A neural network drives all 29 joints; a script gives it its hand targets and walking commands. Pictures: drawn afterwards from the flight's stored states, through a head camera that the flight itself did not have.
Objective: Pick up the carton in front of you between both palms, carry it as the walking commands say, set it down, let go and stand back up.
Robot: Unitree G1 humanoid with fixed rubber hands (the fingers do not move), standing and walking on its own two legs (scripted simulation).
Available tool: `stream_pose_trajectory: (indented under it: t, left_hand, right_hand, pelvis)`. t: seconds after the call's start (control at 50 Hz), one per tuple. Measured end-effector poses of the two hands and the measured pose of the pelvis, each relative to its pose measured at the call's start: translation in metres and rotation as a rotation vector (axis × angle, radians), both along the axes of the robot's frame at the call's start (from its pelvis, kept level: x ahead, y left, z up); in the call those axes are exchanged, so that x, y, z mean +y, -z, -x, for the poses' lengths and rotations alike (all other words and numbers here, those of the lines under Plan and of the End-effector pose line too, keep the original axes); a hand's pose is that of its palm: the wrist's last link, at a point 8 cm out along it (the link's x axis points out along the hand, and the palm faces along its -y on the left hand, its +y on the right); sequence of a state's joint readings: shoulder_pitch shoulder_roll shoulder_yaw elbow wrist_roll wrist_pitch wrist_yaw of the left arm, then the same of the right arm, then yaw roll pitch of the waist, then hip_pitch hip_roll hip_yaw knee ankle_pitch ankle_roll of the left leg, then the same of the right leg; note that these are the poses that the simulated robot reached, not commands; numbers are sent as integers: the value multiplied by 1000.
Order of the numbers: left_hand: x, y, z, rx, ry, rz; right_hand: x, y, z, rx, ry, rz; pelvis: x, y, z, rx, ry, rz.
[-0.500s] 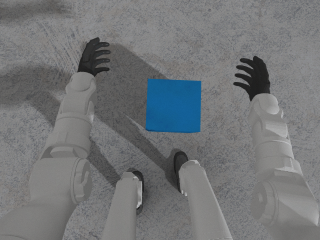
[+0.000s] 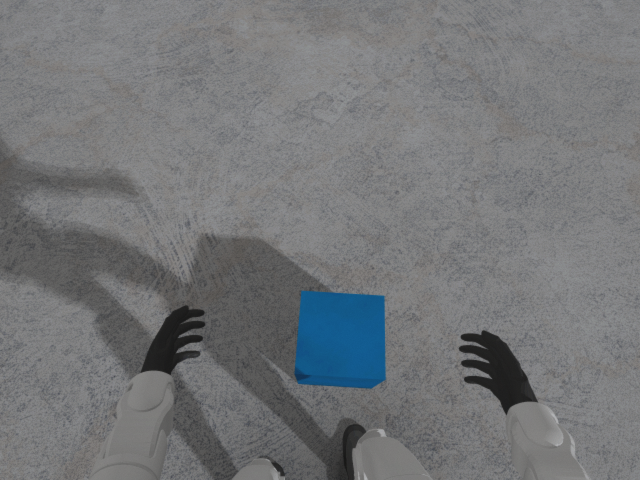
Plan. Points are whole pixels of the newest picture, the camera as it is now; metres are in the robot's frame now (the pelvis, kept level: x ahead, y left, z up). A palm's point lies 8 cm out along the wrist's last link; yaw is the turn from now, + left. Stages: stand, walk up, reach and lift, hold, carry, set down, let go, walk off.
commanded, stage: let go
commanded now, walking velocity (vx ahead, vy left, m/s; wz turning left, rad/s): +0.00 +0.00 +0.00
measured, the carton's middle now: (338, 342) +0.38 -0.06 -0.63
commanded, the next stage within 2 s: stand in 0.68 s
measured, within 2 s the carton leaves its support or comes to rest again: neither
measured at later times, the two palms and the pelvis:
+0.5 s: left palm (80, 445) +0.18 +0.27 -0.04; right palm (499, 418) +0.18 -0.20 -0.05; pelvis +0.02 +0.03 +0.02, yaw +0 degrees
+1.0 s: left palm (43, 477) +0.15 +0.31 -0.05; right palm (555, 437) +0.15 -0.27 -0.08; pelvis +0.03 +0.01 +0.02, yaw +0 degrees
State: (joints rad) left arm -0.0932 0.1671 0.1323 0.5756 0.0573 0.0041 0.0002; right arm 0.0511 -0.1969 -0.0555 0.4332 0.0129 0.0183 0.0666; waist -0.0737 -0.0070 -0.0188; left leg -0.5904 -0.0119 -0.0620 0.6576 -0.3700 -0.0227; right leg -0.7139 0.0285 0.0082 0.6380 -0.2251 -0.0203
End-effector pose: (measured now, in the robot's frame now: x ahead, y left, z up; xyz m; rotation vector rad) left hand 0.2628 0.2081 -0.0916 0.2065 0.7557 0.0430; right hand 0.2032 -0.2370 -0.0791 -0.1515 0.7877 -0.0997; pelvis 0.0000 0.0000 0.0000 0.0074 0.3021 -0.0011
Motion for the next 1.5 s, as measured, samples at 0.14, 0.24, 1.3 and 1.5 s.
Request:
stream_pose_trajectory:
  t: [0.14,0.24,1.3,1.5]
  left_hand:
    - [22,-25,42,6,-11,7]
    - [42,-40,65,13,-22,1]
    - [91,-26,123,225,-148,-199]
    - [95,-24,138,264,-168,-196]
  right_hand:
    - [13,-27,32,10,2,6]
    - [23,-33,36,11,-13,3]
    - [-48,1,56,199,-19,195]
    - [-53,1,68,231,-19,210]
  pelvis:
    - [11,-17,-12,-157,4,17]
    - [22,-22,-17,-249,6,26]
    - [2,-20,-29,-318,-25,11]
    - [1,-22,-24,-330,-27,10]
